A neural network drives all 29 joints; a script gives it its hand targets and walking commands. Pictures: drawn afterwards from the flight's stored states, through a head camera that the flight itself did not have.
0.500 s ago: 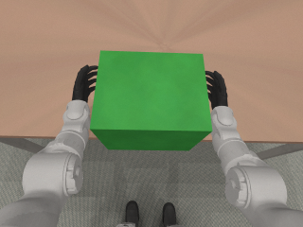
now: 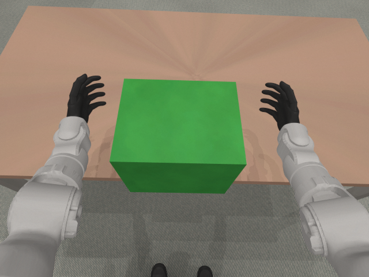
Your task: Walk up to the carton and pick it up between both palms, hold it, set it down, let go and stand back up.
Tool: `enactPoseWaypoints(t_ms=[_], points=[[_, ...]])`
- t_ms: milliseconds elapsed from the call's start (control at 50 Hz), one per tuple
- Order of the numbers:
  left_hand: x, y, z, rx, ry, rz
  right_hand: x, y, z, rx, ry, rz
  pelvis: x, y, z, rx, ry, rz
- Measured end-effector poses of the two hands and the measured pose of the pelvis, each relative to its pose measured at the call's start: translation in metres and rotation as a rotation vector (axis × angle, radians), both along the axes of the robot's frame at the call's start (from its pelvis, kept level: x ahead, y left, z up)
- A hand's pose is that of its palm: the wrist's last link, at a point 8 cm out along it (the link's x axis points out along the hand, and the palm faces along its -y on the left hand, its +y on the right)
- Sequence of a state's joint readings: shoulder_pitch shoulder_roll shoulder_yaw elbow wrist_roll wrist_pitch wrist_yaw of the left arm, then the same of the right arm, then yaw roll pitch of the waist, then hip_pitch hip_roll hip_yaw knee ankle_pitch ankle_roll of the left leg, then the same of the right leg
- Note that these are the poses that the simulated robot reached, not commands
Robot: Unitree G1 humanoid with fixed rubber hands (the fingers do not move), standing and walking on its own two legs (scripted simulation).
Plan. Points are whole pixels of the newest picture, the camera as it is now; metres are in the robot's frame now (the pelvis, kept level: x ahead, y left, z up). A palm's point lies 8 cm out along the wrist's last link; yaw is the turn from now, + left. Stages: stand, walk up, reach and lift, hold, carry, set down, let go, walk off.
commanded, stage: set down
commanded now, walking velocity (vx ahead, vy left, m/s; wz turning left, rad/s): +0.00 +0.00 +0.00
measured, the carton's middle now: (178, 141) +0.44 +0.03 -0.05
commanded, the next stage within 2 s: none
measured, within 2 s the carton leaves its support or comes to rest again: neither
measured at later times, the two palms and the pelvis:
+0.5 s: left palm (51, 93) +0.44 +0.27 +0.12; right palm (304, 103) +0.44 -0.20 +0.11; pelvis +0.00 +0.01 +0.02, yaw +1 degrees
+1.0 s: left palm (63, 153) +0.36 +0.26 +0.04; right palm (292, 154) +0.37 -0.20 +0.04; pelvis +0.00 +0.00 +0.02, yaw +0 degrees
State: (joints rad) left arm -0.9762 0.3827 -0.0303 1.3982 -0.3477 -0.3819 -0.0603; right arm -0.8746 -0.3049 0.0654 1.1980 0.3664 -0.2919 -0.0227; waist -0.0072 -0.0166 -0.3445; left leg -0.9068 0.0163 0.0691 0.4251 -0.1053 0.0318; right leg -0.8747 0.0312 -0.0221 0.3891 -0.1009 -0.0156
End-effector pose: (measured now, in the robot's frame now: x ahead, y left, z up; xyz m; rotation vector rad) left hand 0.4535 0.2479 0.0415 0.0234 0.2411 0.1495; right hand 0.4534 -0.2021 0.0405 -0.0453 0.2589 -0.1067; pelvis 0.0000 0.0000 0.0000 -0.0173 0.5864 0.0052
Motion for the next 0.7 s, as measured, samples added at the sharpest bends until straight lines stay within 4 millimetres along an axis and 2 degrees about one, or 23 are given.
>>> enactPoseWaypoints(t_ms=[180, 400, 480, 540, 580, 700], points=[[-0.002, 0.004, 0.023, -0.015, -0.011, -0.003, -0.002, 0.005, 0.027, 0.002, -0.002, -0.004, 0.001, 0.0, 0.006, -0.001, -0.062, 0.005], [-0.006, 0.017, 0.072, 0.004, -0.029, 0.004, -0.004, 0.003, 0.065, 0.005, 0.008, -0.006, 0.002, 0.004, 0.013, -0.008, -0.173, 0.012], [-0.011, 0.018, 0.08, 0.013, -0.022, -0.006, -0.009, 0.001, 0.072, 0.007, 0.012, -0.011, 0.002, 0.005, 0.015, -0.009, -0.222, 0.018], [-0.018, 0.017, 0.073, 0.016, -0.007, -0.016, -0.017, 0.001, 0.067, 0.01, 0.017, -0.016, 0.002, 0.006, 0.016, -0.009, -0.253, 0.022], [-0.026, 0.016, 0.062, 0.016, 0.008, -0.023, -0.026, 0.0, 0.059, 0.013, 0.024, -0.021, 0.002, 0.007, 0.017, -0.008, -0.269, 0.023], [-0.059, 0.012, 0.01, -0.01, 0.061, -0.017, -0.059, 0.0, 0.016, 0.03, 0.068, -0.032, 0.002, 0.007, 0.018, -0.006, -0.273, 0.015]])
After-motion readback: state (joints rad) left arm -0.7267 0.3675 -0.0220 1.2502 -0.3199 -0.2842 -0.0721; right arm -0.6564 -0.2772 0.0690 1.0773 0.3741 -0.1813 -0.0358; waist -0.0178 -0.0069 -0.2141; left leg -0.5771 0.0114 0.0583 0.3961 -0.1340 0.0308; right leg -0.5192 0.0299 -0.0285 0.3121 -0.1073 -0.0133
